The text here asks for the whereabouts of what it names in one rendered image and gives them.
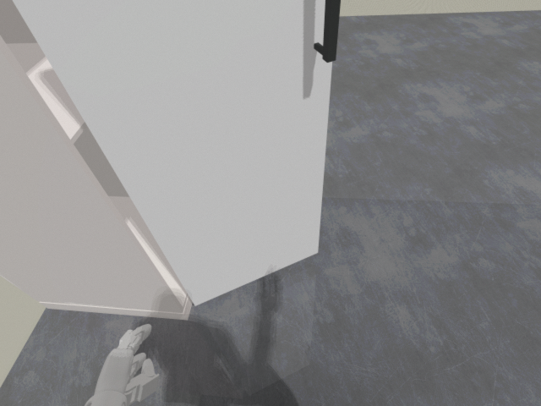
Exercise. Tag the fridge door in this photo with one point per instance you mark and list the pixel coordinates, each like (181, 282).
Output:
(212, 113)

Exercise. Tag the robot left hand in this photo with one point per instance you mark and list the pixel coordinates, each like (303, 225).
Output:
(117, 373)

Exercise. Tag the handle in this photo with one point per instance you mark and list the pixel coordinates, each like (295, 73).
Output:
(332, 13)

